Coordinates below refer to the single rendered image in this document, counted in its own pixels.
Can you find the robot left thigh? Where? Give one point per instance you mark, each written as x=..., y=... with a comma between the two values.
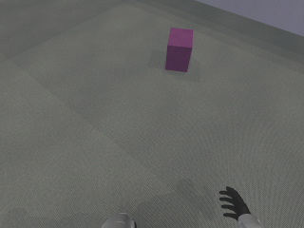
x=119, y=221

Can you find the right robot hand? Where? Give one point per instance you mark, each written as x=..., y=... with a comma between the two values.
x=239, y=207

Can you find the robot right forearm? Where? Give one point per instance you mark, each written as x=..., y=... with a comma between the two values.
x=249, y=221

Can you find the carton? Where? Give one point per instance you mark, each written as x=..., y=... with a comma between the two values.
x=179, y=49

